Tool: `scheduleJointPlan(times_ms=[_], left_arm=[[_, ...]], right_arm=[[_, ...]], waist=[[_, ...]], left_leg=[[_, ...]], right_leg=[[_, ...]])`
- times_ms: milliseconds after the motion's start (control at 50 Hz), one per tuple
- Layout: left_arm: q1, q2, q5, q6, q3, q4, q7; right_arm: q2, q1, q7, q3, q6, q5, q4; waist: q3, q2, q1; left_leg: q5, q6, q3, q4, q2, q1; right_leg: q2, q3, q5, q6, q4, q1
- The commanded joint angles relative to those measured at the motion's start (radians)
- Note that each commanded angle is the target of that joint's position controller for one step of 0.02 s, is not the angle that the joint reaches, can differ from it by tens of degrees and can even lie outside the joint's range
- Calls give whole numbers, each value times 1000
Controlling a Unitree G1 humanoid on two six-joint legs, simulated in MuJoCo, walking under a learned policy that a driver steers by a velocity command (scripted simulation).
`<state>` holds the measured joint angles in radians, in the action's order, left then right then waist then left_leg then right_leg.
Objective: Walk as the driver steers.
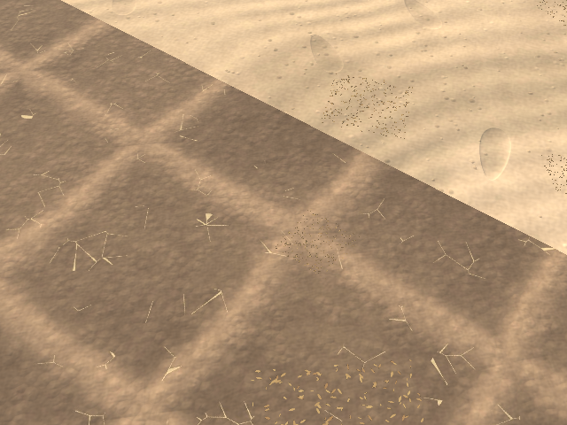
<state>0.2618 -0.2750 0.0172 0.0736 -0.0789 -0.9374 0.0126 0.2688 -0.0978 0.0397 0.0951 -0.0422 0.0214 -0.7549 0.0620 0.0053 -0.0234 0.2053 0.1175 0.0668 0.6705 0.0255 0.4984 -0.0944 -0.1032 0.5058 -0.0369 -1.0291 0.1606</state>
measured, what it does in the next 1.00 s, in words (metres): walks ahead: right foot, then left foot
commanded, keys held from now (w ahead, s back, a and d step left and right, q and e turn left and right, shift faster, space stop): w+q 0.10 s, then q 0.42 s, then e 0.48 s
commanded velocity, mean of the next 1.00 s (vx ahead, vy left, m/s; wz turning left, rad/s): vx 0.17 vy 0.00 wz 0.26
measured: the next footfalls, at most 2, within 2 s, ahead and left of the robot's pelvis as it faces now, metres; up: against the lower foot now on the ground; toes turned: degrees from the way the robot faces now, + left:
right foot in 0.40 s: +0.40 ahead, -0.08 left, +0.00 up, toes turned +19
left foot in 0.74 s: +0.26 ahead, +0.14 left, +0.00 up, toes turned +18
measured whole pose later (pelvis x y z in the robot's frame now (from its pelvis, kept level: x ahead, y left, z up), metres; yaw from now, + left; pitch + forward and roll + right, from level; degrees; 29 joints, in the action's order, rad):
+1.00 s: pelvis +0.27 -0.01 +0.01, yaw +13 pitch +1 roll +0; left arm 0.18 -0.30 0.02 -0.03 -0.08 -0.76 -0.03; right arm 0.27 -0.17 -0.05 0.07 0.02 0.00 -0.68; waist 0.03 0.01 0.00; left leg 0.33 -0.04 0.06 0.58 -0.08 0.27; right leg -0.01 -0.06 0.42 -0.01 -0.77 0.39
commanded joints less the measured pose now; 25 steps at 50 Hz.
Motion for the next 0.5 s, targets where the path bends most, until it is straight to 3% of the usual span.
scheduleJointPlan(times_ms=[20, 40, 60, 80, 140, 200, 240, 300, 360, 380, 400, 420, 440, 460, 480, 500], left_arm=[[-126, -110, 33, 89, -5, 159, -15], [-116, -113, 6, 89, -10, 139, -6], [-97, -130, -9, 78, -21, 132, -3], [-85, -131, -13, 62, -26, 132, -5], [-121, -94, -31, 32, -21, 156, 2], [-212, -59, -36, 25, -7, 192, 3], [-262, -50, -27, 24, -1, 211, -6], [-311, -73, -18, 18, -4, 241, -17], [-269, -122, -24, 29, -20, 243, -22], [-220, -130, -30, 38, -24, 233, -21], [-161, -162, -47, 45, -32, 230, -16], [-94, -210, -66, 40, -37, 234, -6], [-54, -212, -58, 18, -39, 216, -8], [-111, -146, -32, 3, -25, 247, -8], [-143, -93, -30, -11, -9, 265, -2], [-182, -80, -36, -26, 0, 269, 1]], right_arm=[[177, -275, -8, 47, -28, -9, 0], [138, -189, -9, 35, -30, -6, 20], [108, -133, -13, 24, -32, -12, 39], [102, -114, -17, 19, -32, -17, 50], [152, -136, -38, 29, -36, -14, 51], [170, -166, -59, 36, -17, -8, 46], [169, -191, -66, 37, 0, -4, 46], [160, -216, -73, 36, 19, -1, 42], [147, -181, -85, 33, 29, -3, 67], [138, -146, -86, 29, 30, -1, 83], [102, -137, -84, 17, 27, -7, 107], [46, -201, -82, 0, 24, -31, 127], [76, -379, -76, -1, 25, -6, 128], [177, -392, -73, 22, 38, 4, 90], [213, -277, -76, 34, 58, 5, 101], [204, -231, -81, 37, 79, 3, 106]], waist=[[-235, 68, 119], [-177, 6, 70], [-151, 14, 32], [-141, 20, 10], [-98, 10, -3], [-90, 46, 20], [-112, 83, 46], [-121, 107, 64], [-133, 128, 35], [-145, 127, 2], [-214, 82, -20], [-328, -106, -4], [-463, -344, 62], [-413, -211, 56], [-304, -134, 23], [-236, -84, 29]], left_leg=[[-5, 236, -659, -384, -314, -748], [-99, 203, -544, -383, -270, -593], [-185, 186, -469, -399, -239, -473], [-219, 181, -441, -421, -221, -404], [-481, 179, -347, -428, -191, -297], [-619, 118, -245, -372, -117, -239], [-571, 79, -245, -342, -96, -233], [-455, 53, -326, -286, -116, -282], [-393, 38, -436, -180, -132, -354], [-365, 17, -441, -114, -105, -350], [-294, -21, -410, 25, -42, -300], [161, -79, -304, 289, 63, -120], [574, -121, -252, 514, 116, 75], [491, -155, -264, 628, 34, 133], [410, -179, -217, 668, 4, 168], [354, -191, -192, 654, -23, 159]], right_leg=[[30, 179, -64, 56, -329, 693], [-11, 182, -129, 55, -244, 617], [-37, 188, -166, 49, -174, 532], [-44, 189, -187, 41, -136, 475], [-16, 154, -251, -8, 6, 447], [47, 127, -417, -26, 238, 396], [92, 120, -541, -20, 368, 338], [123, 148, -561, -13, 470, 316], [122, 184, -486, 14, 550, 278], [113, 171, -543, 34, 617, 208], [29, 217, -736, 78, 634, 44], [-188, 399, -1172, 168, 557, -224], [-404, 721, -1131, 363, 585, -407], [-373, 719, -865, 356, 623, -328], [-297, 562, -711, 304, 636, -234], [-241, 467, -590, 275, 670, -116]])
Velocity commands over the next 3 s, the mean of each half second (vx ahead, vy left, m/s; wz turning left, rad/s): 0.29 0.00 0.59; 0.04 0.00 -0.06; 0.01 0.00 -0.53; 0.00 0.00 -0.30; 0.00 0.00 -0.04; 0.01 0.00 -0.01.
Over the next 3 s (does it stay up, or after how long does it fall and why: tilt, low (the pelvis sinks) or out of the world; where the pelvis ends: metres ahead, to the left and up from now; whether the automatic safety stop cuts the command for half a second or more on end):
stays up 0.27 -0.02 0.02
